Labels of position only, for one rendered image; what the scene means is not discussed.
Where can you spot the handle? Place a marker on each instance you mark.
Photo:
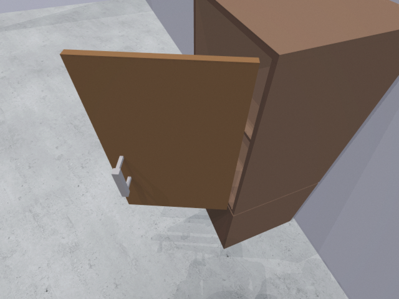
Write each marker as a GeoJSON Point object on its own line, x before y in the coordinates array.
{"type": "Point", "coordinates": [122, 184]}

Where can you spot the cupboard door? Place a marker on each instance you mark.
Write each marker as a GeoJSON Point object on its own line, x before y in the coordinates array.
{"type": "Point", "coordinates": [178, 120]}

